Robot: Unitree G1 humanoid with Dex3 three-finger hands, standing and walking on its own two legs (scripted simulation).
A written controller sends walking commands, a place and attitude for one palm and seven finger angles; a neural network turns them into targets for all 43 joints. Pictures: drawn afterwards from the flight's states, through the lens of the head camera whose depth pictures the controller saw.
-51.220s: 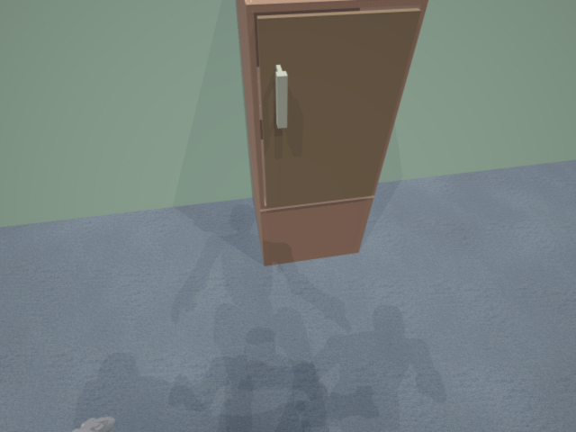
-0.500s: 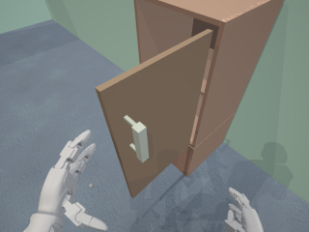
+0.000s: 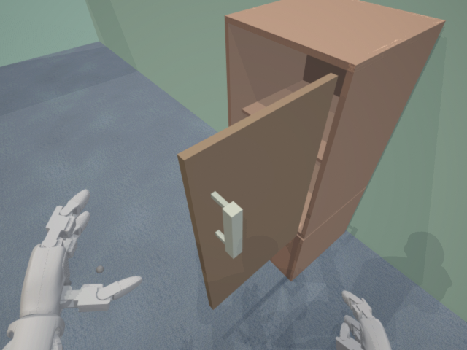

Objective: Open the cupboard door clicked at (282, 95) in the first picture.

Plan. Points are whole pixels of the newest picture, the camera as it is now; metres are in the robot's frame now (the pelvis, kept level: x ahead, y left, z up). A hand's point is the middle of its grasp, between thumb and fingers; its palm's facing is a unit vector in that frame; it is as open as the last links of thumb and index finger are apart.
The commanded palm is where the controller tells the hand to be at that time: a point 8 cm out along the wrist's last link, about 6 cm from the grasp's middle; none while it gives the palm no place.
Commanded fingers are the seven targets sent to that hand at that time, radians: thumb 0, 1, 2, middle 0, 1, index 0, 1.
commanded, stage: draw the hand back to the body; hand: left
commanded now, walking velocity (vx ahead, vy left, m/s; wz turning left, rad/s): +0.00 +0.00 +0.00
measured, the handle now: (225, 224) +0.33 +0.06 +0.04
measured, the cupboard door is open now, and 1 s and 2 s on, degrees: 92 92 92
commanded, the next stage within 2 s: step back with the hand held close in 0.74 s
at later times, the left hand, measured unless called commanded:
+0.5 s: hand (54, 236) +0.21 +0.26 +0.17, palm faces +0.47 -0.79 -0.40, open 7.9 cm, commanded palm +0.16 +0.29 +0.18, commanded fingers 0.00 0.90 0.90 -0.20 -0.30 -0.20 -0.30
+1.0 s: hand (59, 237) +0.20 +0.25 +0.17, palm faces +0.43 -0.78 -0.45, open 7.4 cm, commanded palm +0.14 +0.28 +0.18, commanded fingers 0.00 0.90 0.90 -0.20 -0.30 -0.20 -0.30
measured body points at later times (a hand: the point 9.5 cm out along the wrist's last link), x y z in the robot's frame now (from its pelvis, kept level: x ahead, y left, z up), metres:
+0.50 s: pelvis +0.01 -0.01 +0.01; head +0.00 -0.03 +0.46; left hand +0.17 +0.30 +0.19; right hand +0.20 -0.23 -0.07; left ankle +0.00 +0.10 -0.73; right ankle -0.01 -0.12 -0.73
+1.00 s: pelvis +0.00 -0.02 +0.01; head +0.00 -0.04 +0.46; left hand +0.17 +0.28 +0.20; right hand +0.19 -0.25 -0.07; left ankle +0.00 +0.10 -0.73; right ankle -0.01 -0.12 -0.73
